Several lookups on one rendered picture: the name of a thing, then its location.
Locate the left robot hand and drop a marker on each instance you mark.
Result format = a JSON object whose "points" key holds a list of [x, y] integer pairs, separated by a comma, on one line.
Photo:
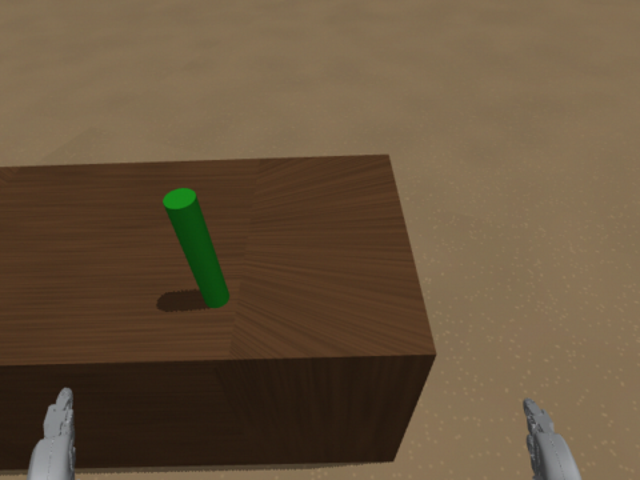
{"points": [[53, 458]]}

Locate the right robot hand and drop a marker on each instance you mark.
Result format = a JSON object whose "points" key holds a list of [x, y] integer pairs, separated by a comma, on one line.
{"points": [[551, 458]]}

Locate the can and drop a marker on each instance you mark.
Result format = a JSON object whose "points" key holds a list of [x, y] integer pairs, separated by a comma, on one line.
{"points": [[185, 214]]}

